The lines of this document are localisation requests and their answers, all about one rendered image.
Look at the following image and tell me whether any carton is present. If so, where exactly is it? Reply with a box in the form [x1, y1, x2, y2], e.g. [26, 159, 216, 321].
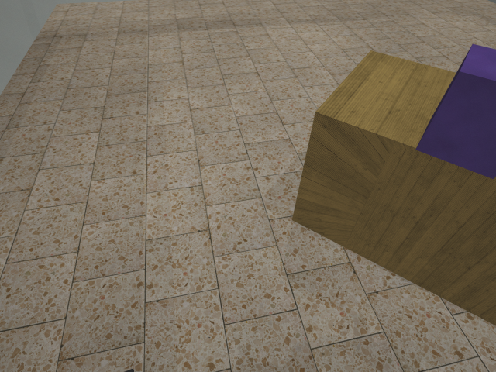
[416, 44, 496, 179]

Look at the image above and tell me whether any pedestal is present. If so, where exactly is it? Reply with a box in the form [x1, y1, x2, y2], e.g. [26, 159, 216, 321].
[292, 50, 496, 326]

